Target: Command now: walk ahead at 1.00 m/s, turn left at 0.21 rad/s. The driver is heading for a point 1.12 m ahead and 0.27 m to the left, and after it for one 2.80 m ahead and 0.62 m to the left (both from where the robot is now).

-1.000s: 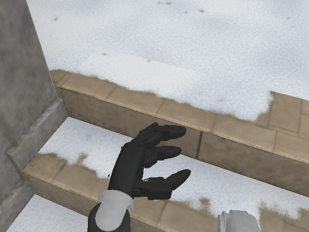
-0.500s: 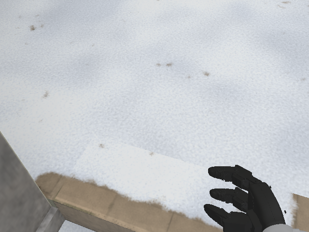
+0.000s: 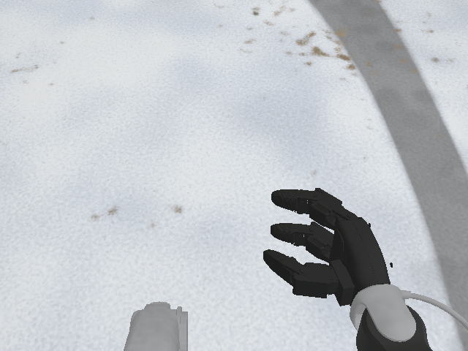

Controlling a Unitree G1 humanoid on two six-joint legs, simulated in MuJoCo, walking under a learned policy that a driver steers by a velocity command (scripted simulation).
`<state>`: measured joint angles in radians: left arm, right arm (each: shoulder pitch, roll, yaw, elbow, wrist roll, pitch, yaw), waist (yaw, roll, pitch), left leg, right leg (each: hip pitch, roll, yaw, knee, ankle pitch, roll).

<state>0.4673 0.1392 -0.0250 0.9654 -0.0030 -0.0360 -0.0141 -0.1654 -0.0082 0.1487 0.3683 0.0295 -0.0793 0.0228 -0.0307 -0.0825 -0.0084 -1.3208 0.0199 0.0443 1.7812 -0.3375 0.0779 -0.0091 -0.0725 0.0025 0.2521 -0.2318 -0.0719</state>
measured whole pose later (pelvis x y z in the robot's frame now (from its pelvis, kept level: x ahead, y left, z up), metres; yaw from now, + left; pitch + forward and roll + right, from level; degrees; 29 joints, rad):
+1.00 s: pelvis +0.67 +0.29 +0.12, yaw +16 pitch +1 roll +1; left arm 0.45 0.24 0.06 0.78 -0.05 -0.07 0.01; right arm 0.15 -0.19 -0.01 0.57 0.00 -0.11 0.00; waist 0.05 -0.04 -0.04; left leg -0.38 0.05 -0.02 0.71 -0.34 -0.05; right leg -0.43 0.01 0.11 1.38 -0.35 -0.03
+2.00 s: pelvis +1.31 +0.45 +0.11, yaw +15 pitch +3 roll -1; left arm 0.34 0.29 0.06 0.85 0.00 -0.05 0.01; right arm 0.17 -0.28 -0.05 0.65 0.04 -0.03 0.06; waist 0.03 0.00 0.00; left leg -0.69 0.06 0.09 0.79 -0.15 0.12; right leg 0.24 -0.08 -0.30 0.35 -0.52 0.08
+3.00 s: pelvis +2.17 +0.74 +0.14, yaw -17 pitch +1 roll +3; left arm 0.29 0.31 0.06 0.71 -0.03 -0.05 0.01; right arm 0.19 -0.28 -0.06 0.62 -0.02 -0.12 -0.01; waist 0.00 -0.03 0.02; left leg -0.34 -0.04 -0.04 0.55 -0.22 -0.03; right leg -0.43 0.04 0.11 1.40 -0.37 -0.07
